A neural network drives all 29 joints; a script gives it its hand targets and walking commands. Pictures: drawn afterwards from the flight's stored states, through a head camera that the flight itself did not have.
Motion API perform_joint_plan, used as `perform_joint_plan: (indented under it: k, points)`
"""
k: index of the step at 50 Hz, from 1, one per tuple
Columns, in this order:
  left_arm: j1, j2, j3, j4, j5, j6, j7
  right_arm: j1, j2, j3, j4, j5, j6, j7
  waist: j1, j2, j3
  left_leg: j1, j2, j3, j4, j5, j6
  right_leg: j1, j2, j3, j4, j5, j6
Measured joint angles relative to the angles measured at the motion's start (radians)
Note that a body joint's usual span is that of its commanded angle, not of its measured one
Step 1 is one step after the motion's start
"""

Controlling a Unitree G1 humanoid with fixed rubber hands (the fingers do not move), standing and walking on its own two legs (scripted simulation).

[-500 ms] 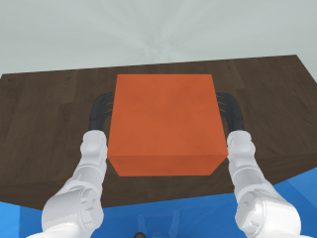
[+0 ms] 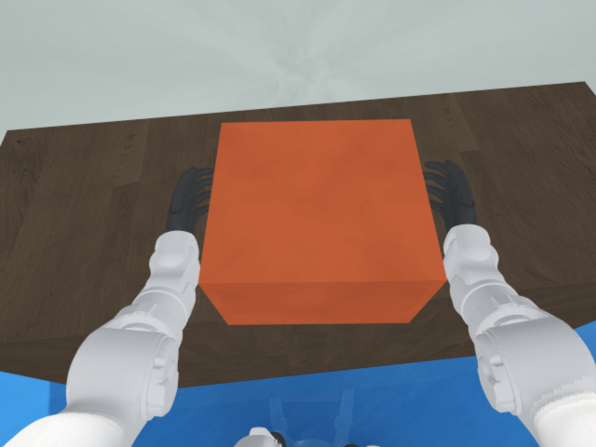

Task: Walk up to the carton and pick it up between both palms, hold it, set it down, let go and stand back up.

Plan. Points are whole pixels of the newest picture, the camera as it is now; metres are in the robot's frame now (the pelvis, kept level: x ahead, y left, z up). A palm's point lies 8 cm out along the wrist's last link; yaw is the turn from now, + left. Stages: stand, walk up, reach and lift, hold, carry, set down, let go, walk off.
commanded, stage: set down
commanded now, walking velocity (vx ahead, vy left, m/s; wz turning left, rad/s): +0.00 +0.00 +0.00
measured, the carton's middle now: (316, 224) +0.42 +0.02 +0.00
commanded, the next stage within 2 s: none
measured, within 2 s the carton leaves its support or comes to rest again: neither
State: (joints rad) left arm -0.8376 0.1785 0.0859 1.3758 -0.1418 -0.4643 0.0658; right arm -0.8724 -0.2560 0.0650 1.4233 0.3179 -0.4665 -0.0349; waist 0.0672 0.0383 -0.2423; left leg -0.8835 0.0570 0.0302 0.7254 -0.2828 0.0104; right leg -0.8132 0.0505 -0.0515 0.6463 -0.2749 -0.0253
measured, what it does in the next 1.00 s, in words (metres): stands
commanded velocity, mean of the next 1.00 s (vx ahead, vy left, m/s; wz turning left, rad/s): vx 0.00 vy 0.00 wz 0.00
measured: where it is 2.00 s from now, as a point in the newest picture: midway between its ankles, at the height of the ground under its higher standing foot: outside the picture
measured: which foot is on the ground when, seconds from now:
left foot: down 0.00-1.00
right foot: down 0.00-1.00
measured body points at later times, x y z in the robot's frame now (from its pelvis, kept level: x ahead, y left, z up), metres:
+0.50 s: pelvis -0.02 -0.01 +0.01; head +0.06 -0.01 +0.46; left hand +0.41 +0.25 +0.10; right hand +0.44 -0.22 +0.10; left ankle +0.01 +0.11 -0.71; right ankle +0.00 -0.11 -0.71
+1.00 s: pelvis -0.02 -0.01 +0.03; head +0.01 +0.00 +0.48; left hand +0.39 +0.25 +0.14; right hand +0.41 -0.22 +0.14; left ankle +0.01 +0.11 -0.71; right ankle +0.00 -0.11 -0.71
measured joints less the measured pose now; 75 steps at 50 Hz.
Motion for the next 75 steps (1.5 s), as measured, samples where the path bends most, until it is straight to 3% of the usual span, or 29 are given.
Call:
perform_joint_plan:
  k: [11,21,25,33,40,53,61,75]
  points:
    - [0.064,0.131,-0.093,-0.175,-0.160,0.081,-0.049,0.054,-0.133,0.113,-0.168,0.167,0.068,0.050,0.000,-0.013,-0.009,-0.059,-0.004,-0.006,0.013,0.016,-0.008,-0.071,-0.002,-0.001,0.039,0.001,-0.007]
    - [0.095,0.194,-0.093,-0.433,-0.176,0.334,-0.082,0.097,-0.191,0.121,-0.397,0.201,0.254,0.055,-0.006,-0.027,0.026,0.063,-0.004,-0.004,-0.081,0.064,-0.014,0.045,0.004,0.010,-0.047,0.049,-0.012]
    - [0.052,0.213,-0.097,-0.409,-0.179,0.390,-0.081,0.071,-0.179,0.092,-0.406,0.175,0.332,0.052,-0.015,-0.042,0.031,0.132,-0.009,-0.003,-0.134,0.090,-0.015,0.108,0.002,0.013,-0.089,0.069,-0.014]
    - [-0.074,0.221,-0.139,-0.285,-0.180,0.416,-0.061,-0.031,-0.147,0.046,-0.321,0.149,0.418,0.052,-0.031,-0.056,0.037,0.209,-0.017,-0.016,-0.179,0.116,-0.017,0.190,-0.003,0.002,-0.133,0.088,-0.017]
    - [-0.047,0.213,-0.132,-0.360,-0.152,0.495,-0.052,-0.003,-0.153,0.034,-0.354,0.150,0.464,0.051,-0.031,-0.061,0.080,0.314,-0.024,-0.018,-0.240,0.137,-0.016,0.297,-0.006,0.003,-0.195,0.109,-0.015]
    - [0.159,0.199,-0.097,-0.559,-0.134,0.558,-0.041,0.203,-0.159,-0.010,-0.527,0.120,0.495,0.073,-0.036,-0.052,0.127,0.453,-0.033,-0.011,-0.296,0.137,-0.013,0.429,-0.012,0.015,-0.241,0.106,-0.011]
    - [0.357,0.147,-0.021,-0.741,-0.065,0.562,-0.061,0.388,-0.125,-0.013,-0.673,0.102,0.445,0.057,-0.037,-0.051,0.181,0.558,-0.034,-0.003,-0.334,0.131,-0.014,0.527,-0.011,0.028,-0.273,0.100,-0.011]
    - [0.662,0.126,-0.007,-0.990,-0.070,0.527,-0.054,0.673,-0.079,-0.050,-0.906,0.063,0.392,0.056,-0.037,-0.060,0.215,0.633,-0.036,-0.005,-0.347,0.110,-0.018,0.601,-0.010,0.033,-0.283,0.077,-0.014]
